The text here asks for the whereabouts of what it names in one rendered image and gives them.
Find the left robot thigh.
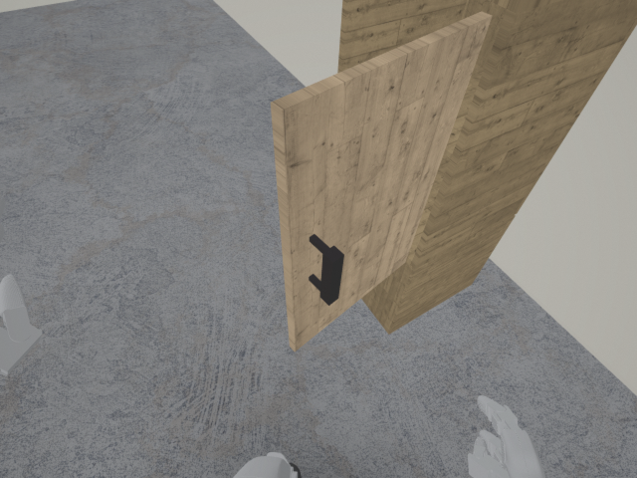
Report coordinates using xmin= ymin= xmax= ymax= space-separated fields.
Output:
xmin=233 ymin=456 xmax=298 ymax=478

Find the cupboard door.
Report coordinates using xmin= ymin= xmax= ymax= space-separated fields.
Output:
xmin=271 ymin=11 xmax=493 ymax=352

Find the right robot hand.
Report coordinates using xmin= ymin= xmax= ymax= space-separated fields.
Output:
xmin=468 ymin=395 xmax=545 ymax=478

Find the handle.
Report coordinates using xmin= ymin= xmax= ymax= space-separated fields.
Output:
xmin=309 ymin=234 xmax=344 ymax=305

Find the left robot shin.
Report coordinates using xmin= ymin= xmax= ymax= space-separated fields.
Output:
xmin=267 ymin=452 xmax=292 ymax=467

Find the left robot hand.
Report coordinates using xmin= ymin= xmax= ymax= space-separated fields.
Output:
xmin=0 ymin=194 xmax=42 ymax=376

